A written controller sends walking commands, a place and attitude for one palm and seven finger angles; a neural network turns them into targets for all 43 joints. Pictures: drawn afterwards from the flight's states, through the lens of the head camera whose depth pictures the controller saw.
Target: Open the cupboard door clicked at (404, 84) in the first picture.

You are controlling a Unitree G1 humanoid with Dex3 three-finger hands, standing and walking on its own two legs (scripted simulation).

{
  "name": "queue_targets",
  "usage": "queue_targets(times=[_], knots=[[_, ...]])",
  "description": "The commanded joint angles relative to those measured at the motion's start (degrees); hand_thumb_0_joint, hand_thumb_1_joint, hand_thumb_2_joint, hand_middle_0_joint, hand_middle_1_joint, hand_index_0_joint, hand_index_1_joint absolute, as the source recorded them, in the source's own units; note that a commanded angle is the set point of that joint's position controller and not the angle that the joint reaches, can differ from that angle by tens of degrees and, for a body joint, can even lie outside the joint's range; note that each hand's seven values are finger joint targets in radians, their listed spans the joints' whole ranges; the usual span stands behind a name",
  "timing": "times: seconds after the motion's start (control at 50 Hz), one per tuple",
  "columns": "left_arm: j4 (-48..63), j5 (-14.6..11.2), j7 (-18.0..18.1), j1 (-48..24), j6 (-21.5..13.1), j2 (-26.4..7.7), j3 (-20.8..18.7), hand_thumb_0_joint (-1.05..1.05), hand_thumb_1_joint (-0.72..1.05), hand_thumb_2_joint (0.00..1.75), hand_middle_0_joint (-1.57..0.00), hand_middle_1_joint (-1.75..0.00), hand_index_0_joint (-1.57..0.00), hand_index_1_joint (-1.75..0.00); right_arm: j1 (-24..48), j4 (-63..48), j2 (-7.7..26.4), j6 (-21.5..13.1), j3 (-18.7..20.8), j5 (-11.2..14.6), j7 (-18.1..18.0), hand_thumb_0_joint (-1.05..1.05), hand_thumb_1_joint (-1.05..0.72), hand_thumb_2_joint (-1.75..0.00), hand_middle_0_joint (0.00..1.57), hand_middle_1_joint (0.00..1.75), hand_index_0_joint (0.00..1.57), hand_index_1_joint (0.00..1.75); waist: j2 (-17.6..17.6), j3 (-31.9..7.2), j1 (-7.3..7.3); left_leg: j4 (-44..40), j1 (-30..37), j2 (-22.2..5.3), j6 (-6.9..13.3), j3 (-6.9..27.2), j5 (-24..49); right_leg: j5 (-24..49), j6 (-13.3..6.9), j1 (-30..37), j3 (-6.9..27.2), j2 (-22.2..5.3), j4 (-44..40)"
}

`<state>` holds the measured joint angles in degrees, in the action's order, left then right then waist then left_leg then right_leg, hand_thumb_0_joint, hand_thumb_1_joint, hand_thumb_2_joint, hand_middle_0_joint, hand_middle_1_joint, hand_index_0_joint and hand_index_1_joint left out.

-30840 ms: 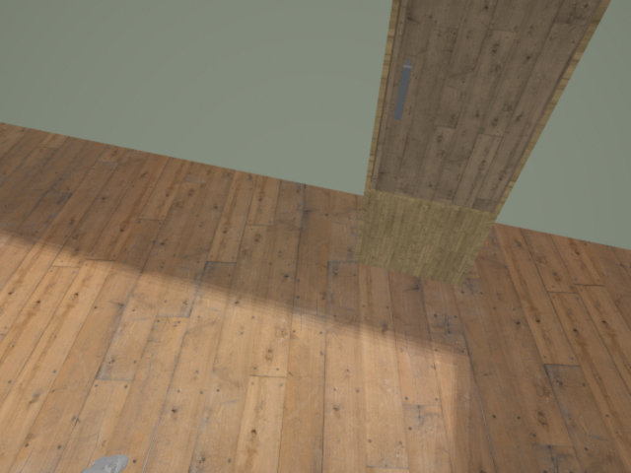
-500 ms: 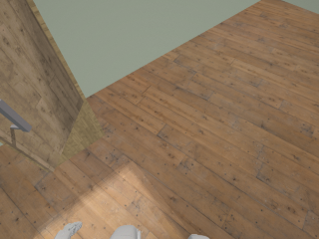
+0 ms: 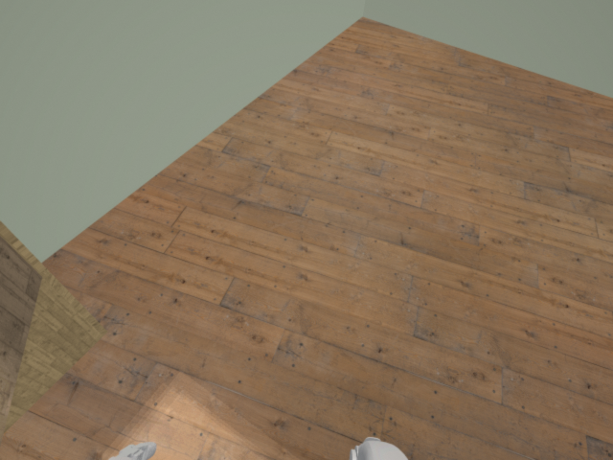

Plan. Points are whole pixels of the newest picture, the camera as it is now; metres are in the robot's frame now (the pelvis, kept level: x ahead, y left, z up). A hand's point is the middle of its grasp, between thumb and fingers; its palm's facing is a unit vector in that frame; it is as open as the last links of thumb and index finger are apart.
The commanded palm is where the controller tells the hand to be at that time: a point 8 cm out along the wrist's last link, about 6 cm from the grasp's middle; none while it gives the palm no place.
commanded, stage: walk to a spot facing it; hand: left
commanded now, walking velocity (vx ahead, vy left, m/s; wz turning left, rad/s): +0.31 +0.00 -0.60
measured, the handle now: out of the picture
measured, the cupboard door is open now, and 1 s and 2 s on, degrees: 44 44 44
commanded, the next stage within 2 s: turn to face it in 1.26 s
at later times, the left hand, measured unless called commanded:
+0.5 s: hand (234, 386) +0.25 +0.13 -0.18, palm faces -0.19 -0.97 -0.17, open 7.4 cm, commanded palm none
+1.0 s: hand (333, 216) +0.62 -0.04 -0.17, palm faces -0.46 -0.86 -0.22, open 7.4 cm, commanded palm none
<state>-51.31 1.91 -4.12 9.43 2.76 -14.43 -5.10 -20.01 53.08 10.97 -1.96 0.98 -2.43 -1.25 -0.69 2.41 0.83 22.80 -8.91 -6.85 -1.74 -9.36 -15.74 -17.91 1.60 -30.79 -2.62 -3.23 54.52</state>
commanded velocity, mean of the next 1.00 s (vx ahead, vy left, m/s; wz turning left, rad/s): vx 0.36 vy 0.00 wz -0.36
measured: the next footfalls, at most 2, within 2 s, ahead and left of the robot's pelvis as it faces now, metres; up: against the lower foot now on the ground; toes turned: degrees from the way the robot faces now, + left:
right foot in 0.14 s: +0.12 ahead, -0.15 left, +0.00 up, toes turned -12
left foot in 0.54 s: +0.38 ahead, +0.03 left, +0.00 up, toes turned -10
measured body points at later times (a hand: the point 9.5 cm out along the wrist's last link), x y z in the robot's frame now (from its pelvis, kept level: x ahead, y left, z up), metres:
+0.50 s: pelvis +0.20 -0.05 -0.01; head +0.25 -0.05 +0.44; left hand +0.26 +0.18 -0.17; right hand +0.27 -0.32 -0.13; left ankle +0.32 +0.05 -0.73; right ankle +0.08 -0.14 -0.75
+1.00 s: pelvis +0.41 -0.15 -0.03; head +0.44 -0.18 +0.42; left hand +0.64 +0.01 -0.15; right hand +0.22 -0.33 -0.17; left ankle +0.35 +0.03 -0.72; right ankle +0.43 -0.27 -0.75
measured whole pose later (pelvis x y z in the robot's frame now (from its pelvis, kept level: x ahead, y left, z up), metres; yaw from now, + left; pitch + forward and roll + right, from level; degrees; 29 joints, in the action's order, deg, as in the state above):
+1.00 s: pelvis +0.41 -0.15 -0.03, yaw -25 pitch +1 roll +1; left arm -53.9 1.8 -2.6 4.9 -2.5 -12.6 -3.7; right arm -25.9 62.7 11.4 -1.3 1.8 -1.6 0.0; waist -0.1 3.7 2.9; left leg 41.6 -7.3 -8.4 -3.0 -11.1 -28.0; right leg -14.5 -3.8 -24.0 -5.9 -2.3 36.2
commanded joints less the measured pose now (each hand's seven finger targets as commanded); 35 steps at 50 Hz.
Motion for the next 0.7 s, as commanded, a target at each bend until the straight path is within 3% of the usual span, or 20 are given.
queue_targets(times=[0.0, 0.04, 0.08, 0.1, 0.12, 0.14, 0.16, 0.18, 0.24, 0.28, 0.42, 0.44, 0.48, 0.5, 0.52, 0.54, 0.56, 0.6, 0.64, 0.68], knots=[[6.95, -0.46, -0.45, -10.22, -2.49, -0.79, 0.73, 0.00, 0.90, 0.90, -0.20, -0.30, -0.20, -0.30, -5.57, -1.18, 11.60, -1.05, 3.52, 0.07, 0.03, 0.00, -0.90, -0.90, 0.20, 0.30, 0.20, 0.30, 10.65, -0.17, 3.38, -8.34, 5.18, -12.93, 7.17, 4.58, 7.14, -1.35, -0.60, -0.81, -3.82, 0.08, -11.70], [6.39, -0.43, -0.38, -9.02, -2.68, -1.63, 0.58, 0.00, 0.90, 0.90, -0.20, -0.30, -0.20, -0.30, -4.81, -1.15, 12.11, -0.84, 3.66, -0.11, 0.32, 0.00, -0.90, -0.90, 0.20, 0.30, 0.20, 0.30, 11.04, -0.33, 2.63, -5.68, 3.73, -13.48, 6.42, 2.66, 7.30, -2.96, -1.65, 5.13, -5.20, 1.27, -16.53], [3.02, -0.25, 0.00, 0.31, -3.20, -3.61, -0.33, 0.00, 0.90, 0.90, -0.20, -0.30, -0.20, -0.30, -2.31, -1.64, 12.06, -0.75, 3.52, 0.40, 0.41, 0.00, -0.90, -0.90, 0.20, 0.30, 0.20, 0.30, 5.12, -4.16, -2.78, 8.19, -2.87, -10.42, 3.95, -1.83, 13.52, 1.76, -3.84, 22.65, -6.68, 4.29, -24.51], [-0.34, -0.01, 0.78, 10.92, -3.96, -8.70, -1.65, 0.00, 0.90, 0.90, -0.20, -0.30, -0.20, -0.30, 0.36, -2.85, 10.48, -0.99, 2.99, 1.44, 1.03, 0.00, -0.90, -0.90, 0.20, 0.30, 0.20, 0.30, -4.80, -9.03, -8.20, 23.83, -15.44, -6.37, 1.31, -6.62, 11.23, -4.39, -7.69, 40.00, 3.97, -2.79, -28.84], [-2.51, -0.38, 1.99, 19.76, -4.35, -16.64, -3.72, 0.00, 0.90, 0.90, -0.20, -0.30, -0.20, -0.30, 4.45, -6.54, 5.87, -1.28, 1.69, 2.33, 1.41, 0.00, -0.90, -0.90, 0.20, 0.30, 0.20, 0.30, -22.58, -12.09, -11.52, 42.93, -33.75, 3.26, -1.69, -5.40, -20.79, -3.17, -14.69, 49.14, 34.09, -20.02, -37.66], [-2.71, -1.44, 3.15, 19.36, -4.08, -16.35, -3.70, 0.00, 0.90, 0.90, -0.20, -0.30, -0.20, -0.30, 8.30, -7.30, 8.76, -0.98, 2.47, 1.90, 1.01, 0.00, -0.90, -0.90, 0.20, 0.30, 0.20, 0.30, -15.58, -8.70, -11.02, 49.64, -37.65, 0.90, -0.61, 5.70, -19.65, -1.27, -16.63, 44.50, 36.74, -21.07, -40.13], [-1.77, -1.59, 3.59, 14.37, -4.07, -13.98, -3.12, 0.00, 0.90, 0.90, -0.20, -0.30, -0.20, -0.30, 9.00, -6.70, 8.91, -0.88, 2.98, 2.02, 1.13, 0.00, -0.90, -0.90, 0.20, 0.30, 0.20, 0.30, -10.84, -4.30, -8.51, 50.87, -38.91, -1.97, -0.52, 7.87, -13.75, -5.60, -17.38, 39.20, 32.26, -19.67, -40.91], [-0.29, -1.41, 3.82, 9.23, -4.02, -11.34, -2.14, 0.00, 0.90, 0.90, -0.20, -0.30, -0.20, -0.30, 9.53, -6.08, 8.36, -0.64, 3.10, 1.79, 1.20, 0.00, -0.90, -0.90, 0.20, 0.30, 0.20, 0.30, -8.29, -1.43, -5.79, 48.59, -35.14, -3.15, -1.14, 8.46, -10.59, -8.63, -15.40, 29.97, 28.53, -16.83, -42.09], [1.09, -0.60, 4.04, 3.01, -5.24, -7.43, -1.01, 0.00, 0.90, 0.90, -0.20, -0.30, -0.20, -0.30, 6.22, -3.18, 6.22, 0.61, 3.12, 0.90, 1.62, 0.00, -0.90, -0.90, 0.20, 0.30, 0.20, 0.30, -7.12, -0.15, -0.75, 38.85, -24.08, -2.27, -2.08, 7.45, -4.48, 3.12, -13.08, 18.50, 16.76, -11.18, -42.58], [0.30, -0.62, 3.72, 3.91, -6.01, -7.56, -1.10, 0.00, 0.90, 0.90, -0.20, -0.30, -0.20, -0.30, 5.91, -3.03, 5.11, 0.68, 3.00, 0.91, 1.96, 0.00, -0.90, -0.90, 0.20, 0.30, 0.20, 0.30, -5.41, -1.32, -0.16, 33.71, -23.07, -0.77, -2.39, 6.34, -0.98, 7.81, -13.29, 19.46, 14.62, -9.62, -42.01], [-3.16, -0.83, 3.57, 8.97, -6.57, -7.69, -1.14, 0.00, 0.90, 0.90, -0.20, -0.30, -0.20, -0.30, 14.90, -6.36, 4.68, -1.26, 2.66, 1.32, 2.25, 0.00, -0.90, -0.90, 0.20, 0.30, 0.20, 0.30, -7.18, -1.17, -2.84, 15.27, -21.27, 3.08, -1.45, 4.83, 1.82, 22.08, -12.07, 28.85, 14.89, -8.50, -37.17], [-3.48, -0.79, 3.79, 8.83, -6.55, -7.44, -1.14, 0.00, 0.90, 0.90, -0.20, -0.30, -0.20, -0.30, 13.70, -5.91, 4.90, -1.60, 2.84, 1.32, 2.08, 0.00, -0.90, -0.90, 0.20, 0.30, 0.20, 0.30, -6.48, -1.90, -2.01, 11.44, -17.24, 3.37, -1.07, 4.72, 2.41, 23.67, -11.42, 28.44, 14.84, -8.30, -34.82], [-2.87, -1.33, 3.77, 6.09, -6.50, -6.42, -1.03, 0.00, 0.90, 0.90, -0.20, -0.30, -0.20, -0.30, 2.65, -1.93, 8.28, -2.33, 3.43, 0.93, 1.06, 0.00, -0.90, -0.90, 0.20, 0.30, 0.20, 0.30, -1.22, -5.36, 3.77, 3.93, 3.76, 3.77, 0.71, 4.94, 7.16, 25.91, -8.29, 18.03, 10.52, -3.98, -22.97], [-2.03, -1.68, 3.35, 7.35, -6.33, -3.69, -0.63, 0.00, 0.90, 0.90, -0.20, -0.30, -0.20, -0.30, -6.18, 0.19, 14.42, -2.64, 5.03, 0.02, 0.39, 0.00, -0.90, -0.90, 0.20, 0.30, 0.20, 0.30, 11.16, -11.50, 7.05, 2.28, 17.95, -8.70, 5.41, 21.32, 3.47, 11.39, -5.07, 5.81, 5.71, 2.11, -7.80], [-1.03, -1.91, 2.96, 8.92, -6.58, -1.40, 0.46, 0.00, 0.90, 0.90, -0.20, -0.30, -0.20, -0.30, -11.95, 1.14, 18.29, -2.29, 5.48, -0.41, 0.03, 0.00, -0.90, -0.90, 0.20, 0.30, 0.20, 0.30, 21.67, -15.70, 7.68, -5.44, 23.63, -21.95, 11.37, 38.32, 1.05, -14.76, -3.38, -3.52, 1.69, 7.53, 12.01], [-0.13, -1.29, 3.08, 5.21, -6.60, -3.10, 0.46, 0.00, 0.90, 0.90, -0.20, -0.30, -0.20, -0.30, -9.95, 0.41, 16.91, -1.43, 5.03, -0.05, -0.05, 0.00, -0.90, -0.90, 0.20, 0.30, 0.20, 0.30, 14.95, -10.46, 7.33, -6.45, 19.44, -23.30, 14.14, 39.82, -1.08, -13.98, -4.14, -7.71, 6.00, 3.30, 18.84], [0.37, -0.76, 2.83, 3.02, -6.72, -2.62, 0.14, 0.00, 0.90, 0.90, -0.20, -0.30, -0.20, -0.30, -6.09, -0.59, 14.36, -1.56, 4.46, -0.11, 0.20, 0.00, -0.90, -0.90, 0.20, 0.30, 0.20, 0.30, 10.02, -5.35, 5.76, -8.51, 11.02, -21.44, 13.83, 36.82, -4.63, -10.80, -3.77, -9.86, 5.19, 1.67, 21.94], [-0.80, -0.21, 2.13, 1.19, -5.86, -1.88, -0.10, 0.00, 0.90, 0.90, -0.20, -0.30, -0.20, -0.30, -0.25, -1.36, 8.87, -2.29, 2.93, 0.08, 0.10, 0.00, -0.90, -0.90, 0.20, 0.30, 0.20, 0.30, 9.68, 2.13, 2.38, -11.18, -0.66, -16.73, 9.84, 26.65, -3.17, -2.16, -2.99, -8.72, 5.76, -1.79, 21.79], [-1.60, -0.03, 1.44, 4.14, -4.68, 0.11, 0.39, 0.00, 0.90, 0.90, -0.20, -0.30, -0.20, -0.30, 1.17, -0.47, 7.44, -3.12, 2.41, 0.47, -0.13, 0.00, -0.90, -0.90, 0.20, 0.30, 0.20, 0.30, 10.04, 0.88, -0.31, -11.13, -0.90, -12.75, 7.44, 16.10, 5.20, 2.33, -1.99, -6.63, 4.45, -2.35, 17.16], [-1.36, -0.12, 1.15, 3.58, -4.02, 0.92, 0.74, 0.00, 0.90, 0.90, -0.20, -0.30, -0.20, -0.30, -0.34, 0.60, 7.57, -3.41, 2.48, 0.70, -0.06, 0.00, -0.90, -0.90, 0.20, 0.30, 0.20, 0.30, 9.38, -1.90, -0.51, -10.70, 1.26, -11.05, 7.65, 9.76, 12.33, 3.60, -1.56, -5.04, 2.72, -2.48, 10.12]])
